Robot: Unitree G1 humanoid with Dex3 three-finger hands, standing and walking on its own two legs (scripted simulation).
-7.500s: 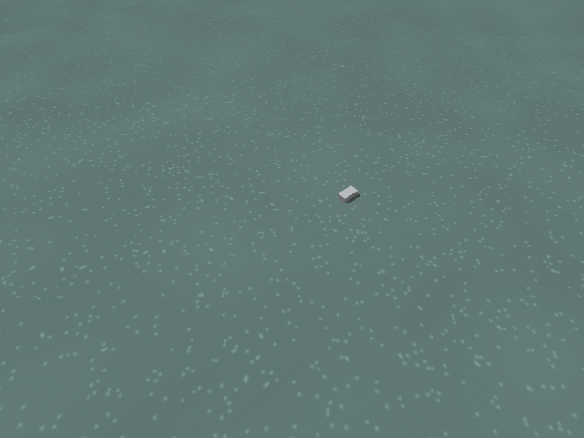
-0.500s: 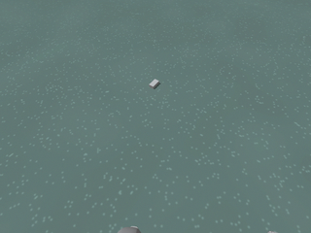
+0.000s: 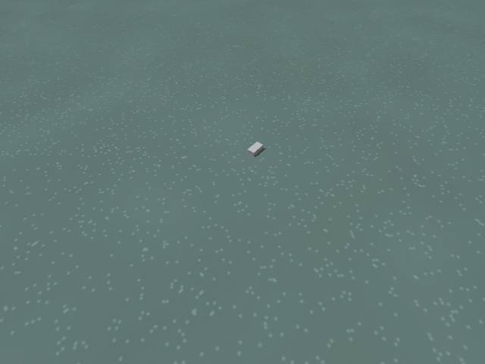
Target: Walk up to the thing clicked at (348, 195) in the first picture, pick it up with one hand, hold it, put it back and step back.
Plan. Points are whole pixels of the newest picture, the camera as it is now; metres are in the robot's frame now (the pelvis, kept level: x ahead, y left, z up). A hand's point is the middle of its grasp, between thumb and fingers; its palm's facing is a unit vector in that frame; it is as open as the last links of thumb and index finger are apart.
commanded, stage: walk up
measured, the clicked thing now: (255, 148) +1.41 -0.01 -0.74
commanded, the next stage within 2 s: stand in 0.44 s
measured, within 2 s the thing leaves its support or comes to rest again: neither
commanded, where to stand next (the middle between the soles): +0.08 -0.01 m, yaw -1 degrees
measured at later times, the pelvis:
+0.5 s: pelvis +0.01 -0.01 +0.02, yaw +1 degrees
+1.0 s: pelvis +0.01 -0.02 +0.03, yaw +0 degrees
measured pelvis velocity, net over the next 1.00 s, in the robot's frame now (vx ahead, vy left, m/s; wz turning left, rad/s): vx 0.01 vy -0.02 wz -0.01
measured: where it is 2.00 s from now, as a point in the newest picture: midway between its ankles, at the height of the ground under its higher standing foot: outside the picture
